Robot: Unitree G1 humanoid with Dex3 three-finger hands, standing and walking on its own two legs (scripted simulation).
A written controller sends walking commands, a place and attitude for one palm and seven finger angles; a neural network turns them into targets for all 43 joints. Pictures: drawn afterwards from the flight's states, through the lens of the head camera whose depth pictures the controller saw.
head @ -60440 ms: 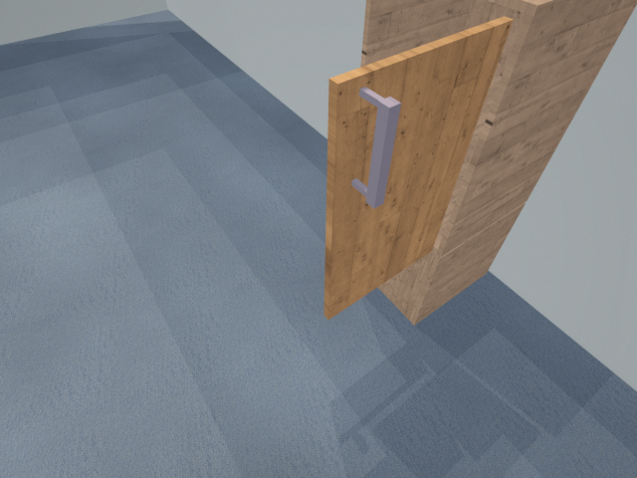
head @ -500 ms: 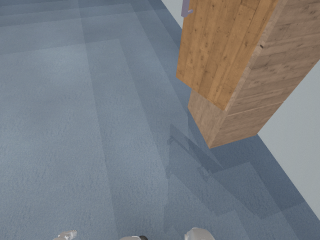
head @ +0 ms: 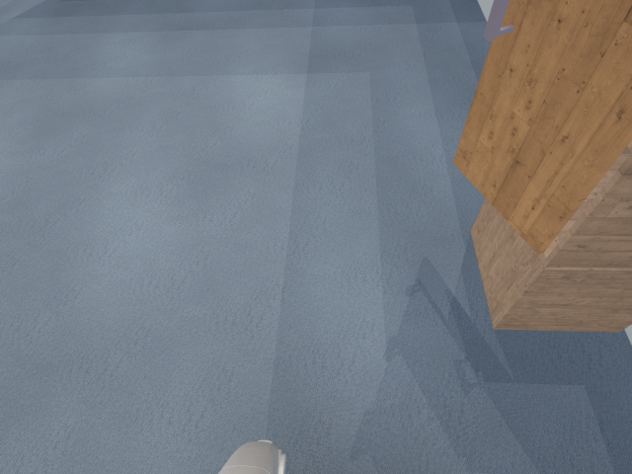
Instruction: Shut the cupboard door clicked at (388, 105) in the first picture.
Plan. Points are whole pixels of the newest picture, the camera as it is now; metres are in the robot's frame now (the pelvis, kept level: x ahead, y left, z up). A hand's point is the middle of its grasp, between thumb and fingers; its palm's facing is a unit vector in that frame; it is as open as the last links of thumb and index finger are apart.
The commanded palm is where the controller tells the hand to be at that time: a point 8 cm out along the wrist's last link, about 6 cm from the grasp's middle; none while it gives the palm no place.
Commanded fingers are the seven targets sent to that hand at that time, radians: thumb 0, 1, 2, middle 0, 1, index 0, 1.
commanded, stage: walk to a spot facing it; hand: left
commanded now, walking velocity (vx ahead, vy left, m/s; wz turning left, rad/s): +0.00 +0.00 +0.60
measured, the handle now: out of the picture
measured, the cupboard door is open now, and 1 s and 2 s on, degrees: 25 25 25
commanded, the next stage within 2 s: turn to face it in 1.54 s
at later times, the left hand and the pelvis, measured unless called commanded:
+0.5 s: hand out of the picture +0.07 +0.27 -0.15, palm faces +0.27 -0.93 -0.24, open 7.4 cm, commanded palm none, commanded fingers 0.00 0.90 0.90 -0.20 -0.30 -0.20 -0.30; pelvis +0.04 +0.04 +0.00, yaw +16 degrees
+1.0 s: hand out of the picture +0.11 +0.21 -0.16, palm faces +0.58 -0.78 -0.24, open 7.2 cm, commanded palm none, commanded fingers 0.00 0.90 0.90 -0.20 -0.30 -0.20 -0.30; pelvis +0.20 +0.04 +0.00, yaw +35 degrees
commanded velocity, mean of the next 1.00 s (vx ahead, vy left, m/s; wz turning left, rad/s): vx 0.30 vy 0.00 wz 0.55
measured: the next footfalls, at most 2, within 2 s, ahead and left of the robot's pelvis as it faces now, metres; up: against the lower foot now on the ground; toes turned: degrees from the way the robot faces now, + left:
left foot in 0.20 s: +0.01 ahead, +0.14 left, +0.00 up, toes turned +12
right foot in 0.66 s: +0.24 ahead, -0.06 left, +0.00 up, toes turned +17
